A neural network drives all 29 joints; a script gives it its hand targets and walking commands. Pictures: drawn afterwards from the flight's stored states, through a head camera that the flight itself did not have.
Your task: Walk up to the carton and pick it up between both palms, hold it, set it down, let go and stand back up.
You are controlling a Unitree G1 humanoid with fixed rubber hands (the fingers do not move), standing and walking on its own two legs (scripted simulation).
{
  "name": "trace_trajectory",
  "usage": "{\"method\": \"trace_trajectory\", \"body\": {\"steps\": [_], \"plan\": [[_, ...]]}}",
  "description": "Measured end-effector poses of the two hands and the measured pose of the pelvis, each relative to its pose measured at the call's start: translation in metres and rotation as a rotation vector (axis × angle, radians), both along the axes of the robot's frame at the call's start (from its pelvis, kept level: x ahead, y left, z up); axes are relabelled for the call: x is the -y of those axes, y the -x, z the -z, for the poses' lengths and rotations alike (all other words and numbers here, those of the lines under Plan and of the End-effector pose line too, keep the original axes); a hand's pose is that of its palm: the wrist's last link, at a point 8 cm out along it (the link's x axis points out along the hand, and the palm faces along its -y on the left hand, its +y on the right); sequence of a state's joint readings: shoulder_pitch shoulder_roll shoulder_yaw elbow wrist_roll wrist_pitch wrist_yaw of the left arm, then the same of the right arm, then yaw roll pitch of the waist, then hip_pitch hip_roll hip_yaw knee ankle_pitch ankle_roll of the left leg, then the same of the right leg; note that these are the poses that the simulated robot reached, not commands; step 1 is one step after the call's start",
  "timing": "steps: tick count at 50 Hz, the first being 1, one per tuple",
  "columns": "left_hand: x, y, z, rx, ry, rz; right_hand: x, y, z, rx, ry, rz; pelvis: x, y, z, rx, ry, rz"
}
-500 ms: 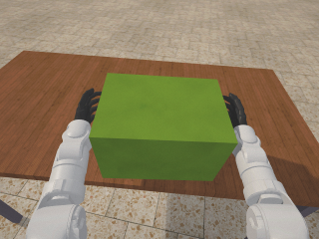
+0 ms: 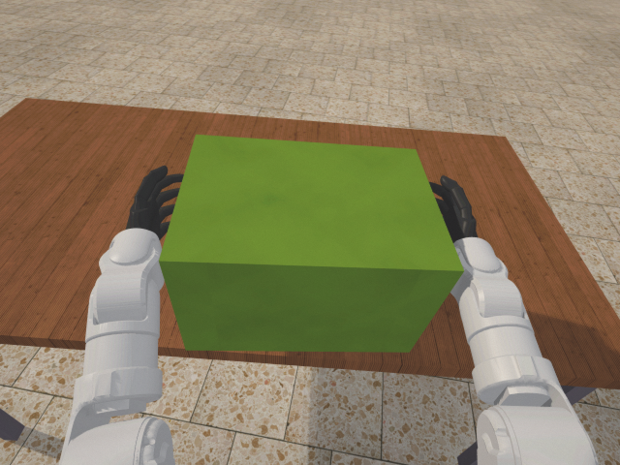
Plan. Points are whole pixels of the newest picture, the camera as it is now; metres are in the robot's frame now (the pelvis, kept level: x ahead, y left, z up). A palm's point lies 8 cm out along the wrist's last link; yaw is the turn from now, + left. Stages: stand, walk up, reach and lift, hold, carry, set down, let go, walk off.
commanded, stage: reach and lift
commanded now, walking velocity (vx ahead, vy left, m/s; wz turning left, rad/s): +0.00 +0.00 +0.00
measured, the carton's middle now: (305, 245) +0.38 +0.00 +0.11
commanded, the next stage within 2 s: hold in 1.10 s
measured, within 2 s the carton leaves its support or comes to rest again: neither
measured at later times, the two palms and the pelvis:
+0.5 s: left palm (133, 225) +0.36 +0.21 +0.16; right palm (458, 226) +0.36 -0.19 +0.16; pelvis -0.01 +0.00 +0.00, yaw +0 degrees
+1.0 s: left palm (135, 210) +0.36 +0.20 +0.18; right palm (471, 218) +0.36 -0.20 +0.18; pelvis +0.00 +0.01 +0.00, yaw -1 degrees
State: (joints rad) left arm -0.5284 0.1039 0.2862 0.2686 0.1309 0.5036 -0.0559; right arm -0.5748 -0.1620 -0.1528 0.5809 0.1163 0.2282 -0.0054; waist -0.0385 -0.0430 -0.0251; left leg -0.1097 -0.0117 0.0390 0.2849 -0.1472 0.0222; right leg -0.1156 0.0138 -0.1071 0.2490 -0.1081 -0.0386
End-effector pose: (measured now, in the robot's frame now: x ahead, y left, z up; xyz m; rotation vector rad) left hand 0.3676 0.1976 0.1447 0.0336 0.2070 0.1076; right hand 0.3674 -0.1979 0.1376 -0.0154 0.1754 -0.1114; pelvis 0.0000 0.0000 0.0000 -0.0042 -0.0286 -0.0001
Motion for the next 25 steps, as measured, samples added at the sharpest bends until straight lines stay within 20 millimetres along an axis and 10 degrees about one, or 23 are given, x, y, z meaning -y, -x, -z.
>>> {"method": "trace_trajectory", "body": {"steps": [25], "plan": [[-0.008, 0.01, -0.018, 0.019, 0.005, -0.01, -0.008, 0.004, -0.023, 0.025, -0.017, -0.001, -0.001, 0.006, 0.001, 0.017, -0.002, -0.001]]}}
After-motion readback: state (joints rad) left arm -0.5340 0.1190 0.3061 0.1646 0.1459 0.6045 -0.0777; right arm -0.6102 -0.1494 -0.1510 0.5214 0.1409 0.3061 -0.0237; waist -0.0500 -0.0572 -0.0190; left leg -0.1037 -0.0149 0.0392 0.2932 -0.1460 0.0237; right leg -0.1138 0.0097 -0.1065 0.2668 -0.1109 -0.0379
